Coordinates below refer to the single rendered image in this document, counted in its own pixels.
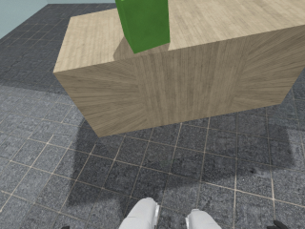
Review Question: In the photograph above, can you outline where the pedestal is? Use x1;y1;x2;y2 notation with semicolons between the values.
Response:
53;0;305;137

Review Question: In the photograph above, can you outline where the robot left thigh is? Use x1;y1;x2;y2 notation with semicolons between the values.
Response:
118;198;160;229

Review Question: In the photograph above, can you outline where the robot right hand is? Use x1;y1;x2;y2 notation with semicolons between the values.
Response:
267;219;288;229

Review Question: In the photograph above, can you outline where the robot thigh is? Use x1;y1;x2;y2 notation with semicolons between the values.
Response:
185;211;222;229
118;198;160;229

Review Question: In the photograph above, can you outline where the carton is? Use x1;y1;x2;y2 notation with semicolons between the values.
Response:
114;0;171;54

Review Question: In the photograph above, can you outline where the robot right thigh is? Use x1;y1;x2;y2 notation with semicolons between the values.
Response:
185;211;222;229

